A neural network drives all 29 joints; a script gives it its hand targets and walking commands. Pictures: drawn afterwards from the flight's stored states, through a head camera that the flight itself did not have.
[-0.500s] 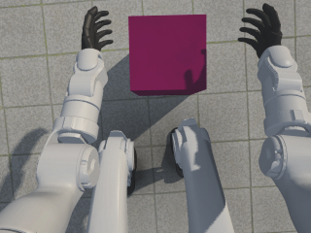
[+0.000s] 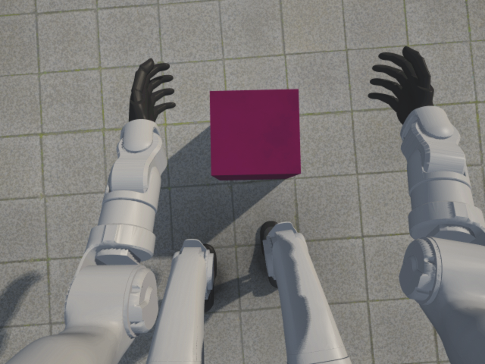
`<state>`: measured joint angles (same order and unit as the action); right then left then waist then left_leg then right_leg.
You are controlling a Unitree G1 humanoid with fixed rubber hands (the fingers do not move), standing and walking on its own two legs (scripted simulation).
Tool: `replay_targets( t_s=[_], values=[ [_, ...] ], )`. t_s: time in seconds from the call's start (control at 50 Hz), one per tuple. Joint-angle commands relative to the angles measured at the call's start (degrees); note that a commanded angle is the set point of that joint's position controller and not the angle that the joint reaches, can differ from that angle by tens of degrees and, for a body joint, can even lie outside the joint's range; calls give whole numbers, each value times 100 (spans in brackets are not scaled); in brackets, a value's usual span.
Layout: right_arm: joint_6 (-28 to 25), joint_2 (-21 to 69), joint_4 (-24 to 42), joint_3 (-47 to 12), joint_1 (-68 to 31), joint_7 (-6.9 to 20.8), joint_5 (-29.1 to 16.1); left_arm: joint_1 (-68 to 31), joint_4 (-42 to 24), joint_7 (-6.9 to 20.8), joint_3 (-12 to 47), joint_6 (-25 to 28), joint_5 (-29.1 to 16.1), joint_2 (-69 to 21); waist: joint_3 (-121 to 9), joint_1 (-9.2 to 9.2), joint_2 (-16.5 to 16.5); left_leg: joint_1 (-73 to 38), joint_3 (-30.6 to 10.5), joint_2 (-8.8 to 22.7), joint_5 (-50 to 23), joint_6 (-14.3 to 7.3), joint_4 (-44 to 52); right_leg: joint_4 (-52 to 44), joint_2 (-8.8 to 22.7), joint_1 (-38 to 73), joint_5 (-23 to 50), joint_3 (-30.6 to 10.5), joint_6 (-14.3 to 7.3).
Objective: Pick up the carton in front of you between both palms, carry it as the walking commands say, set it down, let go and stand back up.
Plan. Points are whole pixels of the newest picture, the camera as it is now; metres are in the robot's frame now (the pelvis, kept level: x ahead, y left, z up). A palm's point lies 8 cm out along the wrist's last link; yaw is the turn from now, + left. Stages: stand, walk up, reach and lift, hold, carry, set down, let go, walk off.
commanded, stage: set down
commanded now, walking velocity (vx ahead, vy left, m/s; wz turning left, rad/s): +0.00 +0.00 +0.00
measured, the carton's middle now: (253, 141) +0.48 -0.07 -0.48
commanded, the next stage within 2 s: let go in 0.04 s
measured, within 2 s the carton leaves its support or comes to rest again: neither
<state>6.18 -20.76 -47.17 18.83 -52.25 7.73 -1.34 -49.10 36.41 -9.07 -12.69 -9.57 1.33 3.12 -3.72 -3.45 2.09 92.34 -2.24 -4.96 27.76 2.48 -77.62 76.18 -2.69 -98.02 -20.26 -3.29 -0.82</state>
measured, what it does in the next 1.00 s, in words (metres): rises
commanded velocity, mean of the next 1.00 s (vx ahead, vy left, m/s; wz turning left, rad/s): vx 0.00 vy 0.00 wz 0.00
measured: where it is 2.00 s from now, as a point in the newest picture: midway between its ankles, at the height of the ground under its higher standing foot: (240, 277)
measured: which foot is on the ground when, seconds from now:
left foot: down 0.00-1.00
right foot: down 0.00-1.00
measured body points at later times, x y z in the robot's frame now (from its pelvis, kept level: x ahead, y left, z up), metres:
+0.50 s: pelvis +0.06 -0.01 +0.12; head +0.26 -0.04 +0.52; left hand +0.39 +0.15 +0.01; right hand +0.35 -0.29 +0.01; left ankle +0.06 +0.13 -0.57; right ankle +0.10 -0.10 -0.57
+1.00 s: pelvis +0.10 +0.03 +0.17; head +0.12 +0.03 +0.62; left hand +0.28 +0.26 +0.10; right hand +0.26 -0.21 +0.09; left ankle +0.06 +0.13 -0.57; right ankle +0.10 -0.10 -0.57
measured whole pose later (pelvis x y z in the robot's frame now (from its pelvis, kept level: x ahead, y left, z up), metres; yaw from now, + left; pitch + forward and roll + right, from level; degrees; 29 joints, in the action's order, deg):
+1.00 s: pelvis +0.10 +0.03 +0.17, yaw -3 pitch -2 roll -1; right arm 4.8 -12.6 -24.8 2.4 13.2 4.4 0.0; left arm 13.3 24.8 3.3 -2.3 -4.2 0.3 12.0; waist 4.1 0.1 1.3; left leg 5.9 -3.9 -2.5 17.9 -1.9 -25.5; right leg 23.8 -1.5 -10.1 -12.1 -3.4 0.8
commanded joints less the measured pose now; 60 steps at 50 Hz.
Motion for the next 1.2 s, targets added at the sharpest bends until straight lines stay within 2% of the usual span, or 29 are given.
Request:
replay_targets(
  t_s=[0.0, 0.1, 0.2, 0.32, 0.5, 0.6, 0.74, 0.82, 0.9, 1.0, 1.18],
  values=[
    [-174, -732, 495, 130, -914, -1, 74, -840, -485, 57, -33, 176, 62, 250, -4903, -237, -440, -1286, 548, -164, -639, 207, 1198, -1004, -6, 4896, 1872, 322, 195],
    [-232, -616, 524, 102, -388, -5, 298, -299, -414, 116, -73, 253, 287, 235, -4955, -176, -447, -1744, 501, -136, -899, 211, 1726, -1486, 18, 5613, 2180, 251, 163],
    [-214, -512, 1050, -109, 828, -23, 533, 907, -751, 173, 95, 266, 503, 283, -5165, -120, -515, -2412, 493, -124, -1206, 168, 2270, -1984, 50, 6894, 2730, 151, 121],
    [-348, -202, 1730, -459, 2060, -116, 390, 2057, -1258, 378, 384, 500, 350, 402, -4279, -89, -669, -2832, 432, -62, -1273, 69, 2946, -2588, 153, 8027, 3345, -117, 110],
    [-685, 214, 1937, -908, 4197, -290, 119, 4019, -1060, 718, 512, 902, 228, 733, -3125, 139, -630, -3922, 311, 45, -1621, -66, 3858, -3310, 301, 9052, 4100, -293, 134],
    [-823, 302, 2252, -1121, 5254, -380, 54, 4885, -1199, 877, 640, 1072, 103, 909, -2354, 185, -498, -5273, 203, 131, -2009, -110, 4432, -3950, 249, 9175, 3735, -164, 172],
    [-806, 290, 2671, -1394, 6220, -426, 10, 5763, -1516, 1086, 765, 1121, -40, 1120, -1022, 278, -132, -7165, 39, 275, -2413, -118, 5350, -4940, 82, 9398, 2640, 112, 181],
    [-613, 274, 2735, -1475, 6295, -400, 35, 5914, -1622, 1174, 860, 971, -87, 1178, -160, 332, 52, -7428, -12, 396, -2115, -111, 5770, -5223, 8, 9650, 1970, 224, 145],
    [-322, 214, 2761, -1463, 6323, -355, 101, 5942, -1716, 1236, 950, 717, -102, 1221, 467, 327, 130, -7350, -67, 523, -1687, -164, 6081, -5217, -71, 9967, 1649, 367, 190],
    [-30, 163, 2771, -1409, 6287, -329, 184, 5888, -1736, 1252, 964, 450, -106, 1272, 813, 305, 85, -7379, -101, 602, -1685, -183, 6115, -5138, -109, 10161, 1546, 420, 189],
    [94, 225, 2901, -1414, 6345, -337, 198, 5975, -1755, 1237, 904, 288, -49, 1310, 594, 346, -2, -8005, -58, 484, -2769, -88, 5757, -5172, -94, 10114, 2001, 296, 134]
  ],
)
